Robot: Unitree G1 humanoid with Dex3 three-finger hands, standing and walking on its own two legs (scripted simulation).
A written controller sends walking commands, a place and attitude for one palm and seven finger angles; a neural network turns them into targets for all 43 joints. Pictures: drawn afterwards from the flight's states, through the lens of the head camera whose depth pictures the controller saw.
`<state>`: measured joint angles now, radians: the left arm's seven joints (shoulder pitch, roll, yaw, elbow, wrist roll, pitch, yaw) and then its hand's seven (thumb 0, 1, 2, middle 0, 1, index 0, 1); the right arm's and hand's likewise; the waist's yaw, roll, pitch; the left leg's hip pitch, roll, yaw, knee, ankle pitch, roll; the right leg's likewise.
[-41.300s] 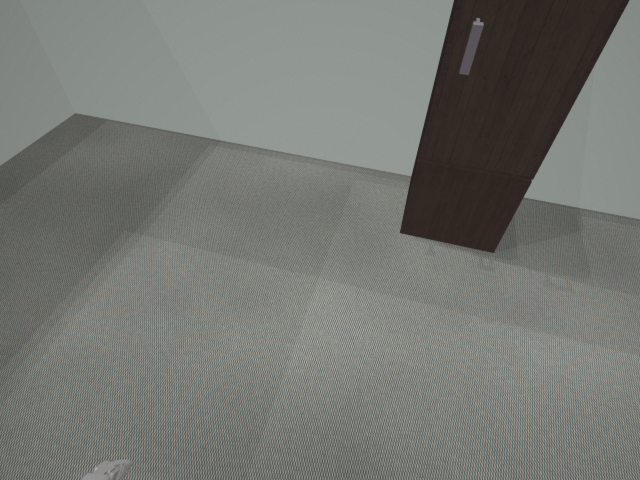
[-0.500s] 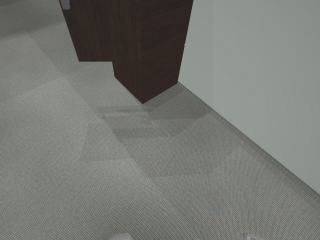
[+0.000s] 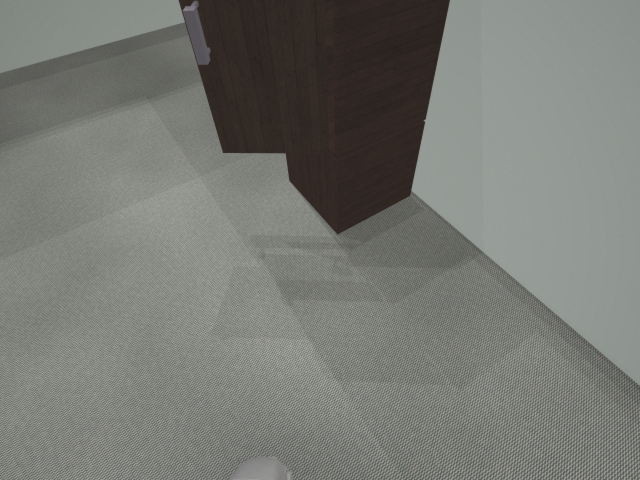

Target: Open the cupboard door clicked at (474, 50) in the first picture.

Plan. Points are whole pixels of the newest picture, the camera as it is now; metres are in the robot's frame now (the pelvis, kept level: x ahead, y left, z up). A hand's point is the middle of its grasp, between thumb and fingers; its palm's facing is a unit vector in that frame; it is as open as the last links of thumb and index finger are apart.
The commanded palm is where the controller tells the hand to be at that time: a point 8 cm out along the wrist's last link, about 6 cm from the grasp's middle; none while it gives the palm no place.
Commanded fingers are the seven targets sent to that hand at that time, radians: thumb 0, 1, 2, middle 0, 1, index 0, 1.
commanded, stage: take the last steps up to it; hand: left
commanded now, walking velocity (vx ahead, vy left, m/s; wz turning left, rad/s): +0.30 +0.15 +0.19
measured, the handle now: (199, 32) +1.08 +0.37 +0.05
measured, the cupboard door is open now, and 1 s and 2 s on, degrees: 54 54 54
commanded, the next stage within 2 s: come to a stop and stand still in 1.36 s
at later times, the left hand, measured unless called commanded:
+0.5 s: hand out of the picture +0.14 +0.30 -0.18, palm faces +0.11 -0.98 -0.18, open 7.4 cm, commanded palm none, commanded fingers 0.00 0.90 0.90 -0.20 -0.30 -0.20 -0.30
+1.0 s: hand (184, 335) +0.37 +0.28 -0.17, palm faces +0.08 -0.97 -0.21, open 7.1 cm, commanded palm none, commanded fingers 0.00 0.90 0.90 -0.20 -0.30 -0.20 -0.30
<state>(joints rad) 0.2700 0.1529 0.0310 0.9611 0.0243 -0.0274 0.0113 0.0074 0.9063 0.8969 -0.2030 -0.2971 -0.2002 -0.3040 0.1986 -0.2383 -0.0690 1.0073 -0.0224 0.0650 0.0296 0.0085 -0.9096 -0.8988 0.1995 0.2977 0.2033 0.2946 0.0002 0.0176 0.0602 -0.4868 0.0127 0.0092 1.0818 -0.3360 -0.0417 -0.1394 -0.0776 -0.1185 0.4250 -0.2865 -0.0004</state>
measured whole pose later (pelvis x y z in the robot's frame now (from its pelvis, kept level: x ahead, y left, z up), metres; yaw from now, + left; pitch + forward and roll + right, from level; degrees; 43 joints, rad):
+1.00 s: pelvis +0.31 +0.09 +0.00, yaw +2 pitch -1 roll -1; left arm 0.21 0.18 0.06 1.01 0.01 -0.07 0.02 -0.03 0.96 0.90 -0.20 -0.30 -0.20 -0.30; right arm 0.28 -0.15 -0.04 1.08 -0.02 -0.01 0.00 0.01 -0.91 -0.90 0.20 0.30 0.20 0.29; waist -0.03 0.00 0.07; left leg -0.48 0.10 0.06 0.96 -0.32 -0.02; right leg -0.17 -0.01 -0.14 0.42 -0.24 -0.03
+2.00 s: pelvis +0.51 +0.14 -0.01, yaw +2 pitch +0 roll +0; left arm 0.15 0.20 0.05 1.03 0.02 0.06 0.04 0.01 0.91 0.90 -0.20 -0.30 -0.20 -0.30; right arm 0.22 -0.15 -0.03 1.03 -0.03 0.02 -0.05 0.00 -0.91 -0.90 0.20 0.30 0.20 0.29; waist 0.00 -0.04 0.06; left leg -0.14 0.02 0.11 0.50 -0.36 0.03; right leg -0.36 -0.03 -0.02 0.83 -0.46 -0.01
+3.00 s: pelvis +0.50 +0.11 -0.01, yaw +0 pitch +0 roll +1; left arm 0.25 0.15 0.00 1.11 0.01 -0.01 0.03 0.01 0.92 0.90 -0.20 -0.30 -0.20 -0.30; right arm 0.32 -0.13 0.01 1.13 -0.01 -0.02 -0.03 0.01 -0.91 -0.90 0.20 0.30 0.20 0.29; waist -0.01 0.02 0.04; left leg -0.17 0.03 0.07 0.47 -0.30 -0.02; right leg -0.22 0.00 0.00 0.54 -0.31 -0.02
